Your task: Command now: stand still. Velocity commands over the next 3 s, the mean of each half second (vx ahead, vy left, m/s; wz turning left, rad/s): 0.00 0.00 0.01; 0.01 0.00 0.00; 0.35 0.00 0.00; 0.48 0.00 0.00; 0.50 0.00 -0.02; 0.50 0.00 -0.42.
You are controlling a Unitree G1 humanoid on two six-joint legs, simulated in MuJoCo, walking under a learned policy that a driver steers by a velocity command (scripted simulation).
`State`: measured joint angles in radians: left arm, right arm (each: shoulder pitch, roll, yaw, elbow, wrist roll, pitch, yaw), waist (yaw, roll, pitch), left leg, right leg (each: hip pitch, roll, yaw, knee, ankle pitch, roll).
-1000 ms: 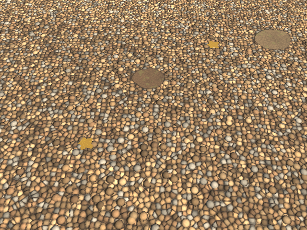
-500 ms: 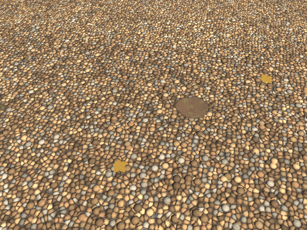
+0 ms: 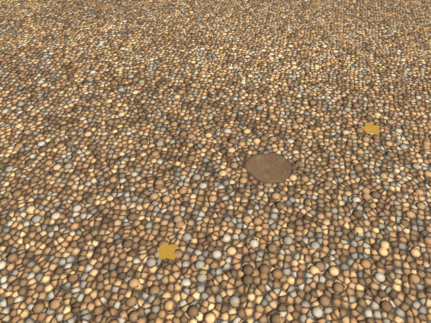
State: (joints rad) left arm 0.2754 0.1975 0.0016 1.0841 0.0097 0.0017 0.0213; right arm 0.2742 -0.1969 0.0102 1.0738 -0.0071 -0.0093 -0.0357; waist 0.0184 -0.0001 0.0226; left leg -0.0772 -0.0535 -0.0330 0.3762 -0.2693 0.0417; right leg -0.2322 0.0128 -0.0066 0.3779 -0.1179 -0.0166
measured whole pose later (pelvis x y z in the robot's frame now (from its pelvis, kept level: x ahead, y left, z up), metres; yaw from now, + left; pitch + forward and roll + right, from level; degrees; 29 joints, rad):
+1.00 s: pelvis +0.03 +0.01 +0.00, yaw +0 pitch -1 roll +0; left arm 0.30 0.14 0.00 1.19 0.01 0.01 0.04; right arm 0.37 -0.12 0.01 1.15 -0.01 -0.02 -0.05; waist 0.01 0.00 0.01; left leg -0.04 -0.06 -0.02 0.38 -0.32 0.06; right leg -0.23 0.01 0.01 0.45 -0.22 -0.01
